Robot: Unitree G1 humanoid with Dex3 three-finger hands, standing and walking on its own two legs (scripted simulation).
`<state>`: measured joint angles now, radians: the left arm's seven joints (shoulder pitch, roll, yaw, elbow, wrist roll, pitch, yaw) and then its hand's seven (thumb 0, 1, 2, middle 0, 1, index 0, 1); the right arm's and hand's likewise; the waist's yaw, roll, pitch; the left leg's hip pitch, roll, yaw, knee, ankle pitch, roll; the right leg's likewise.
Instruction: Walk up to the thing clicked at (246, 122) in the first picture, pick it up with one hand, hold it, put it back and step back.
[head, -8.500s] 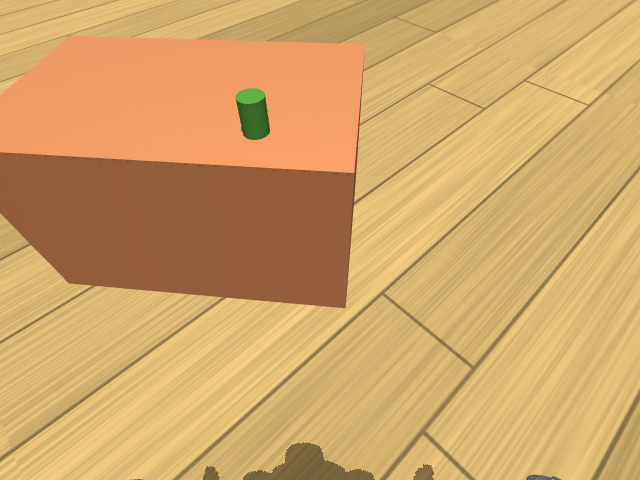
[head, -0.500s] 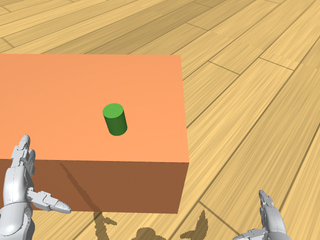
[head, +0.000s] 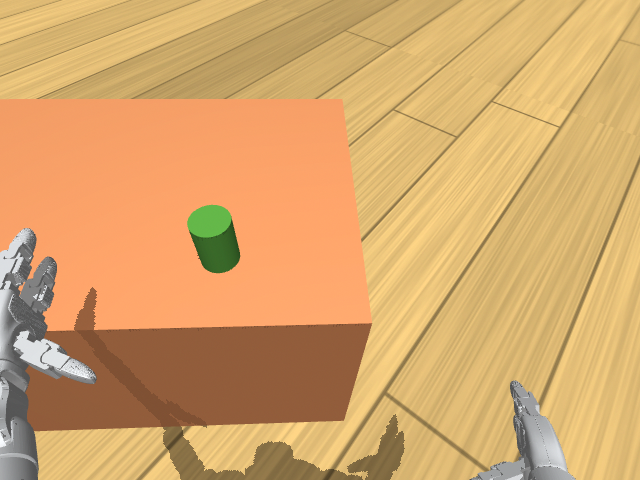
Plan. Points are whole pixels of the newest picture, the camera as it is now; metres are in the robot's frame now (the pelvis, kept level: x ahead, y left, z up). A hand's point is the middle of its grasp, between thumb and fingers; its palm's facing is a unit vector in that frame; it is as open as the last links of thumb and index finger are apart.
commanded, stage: go down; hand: left
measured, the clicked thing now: (215, 240) +0.49 +0.20 -0.06
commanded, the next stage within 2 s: none
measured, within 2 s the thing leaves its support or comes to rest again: neither
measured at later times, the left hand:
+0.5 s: hand (51, 263) +0.35 +0.35 +0.07, palm faces +0.19 -0.98 +0.01, open 17.7 cm
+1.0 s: hand (42, 248) +0.37 +0.37 +0.07, palm faces +0.19 -0.98 +0.01, open 17.7 cm
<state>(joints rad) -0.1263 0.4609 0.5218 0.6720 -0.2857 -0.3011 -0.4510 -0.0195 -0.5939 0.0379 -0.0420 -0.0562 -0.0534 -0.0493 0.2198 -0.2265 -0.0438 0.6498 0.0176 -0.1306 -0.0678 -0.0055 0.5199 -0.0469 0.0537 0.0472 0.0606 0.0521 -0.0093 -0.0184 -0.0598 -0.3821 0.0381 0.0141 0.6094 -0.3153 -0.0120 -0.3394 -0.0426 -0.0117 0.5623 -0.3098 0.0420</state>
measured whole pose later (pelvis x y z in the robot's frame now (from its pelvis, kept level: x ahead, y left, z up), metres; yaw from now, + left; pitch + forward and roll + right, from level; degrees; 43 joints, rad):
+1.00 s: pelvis +0.00 +0.00 -0.04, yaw +0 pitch +15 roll -2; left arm -0.52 0.78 0.68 1.03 -0.24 -0.24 -0.60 -0.02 -0.61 0.06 -0.05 -0.05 -0.04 -0.06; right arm 0.26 -0.26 0.02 0.47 0.00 -0.20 -0.08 -0.01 0.52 -0.05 0.06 0.05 0.06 0.05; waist -0.10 -0.03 -0.13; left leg -0.74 0.06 -0.02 0.90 -0.43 -0.02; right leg -0.67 -0.02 -0.03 0.83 -0.42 0.04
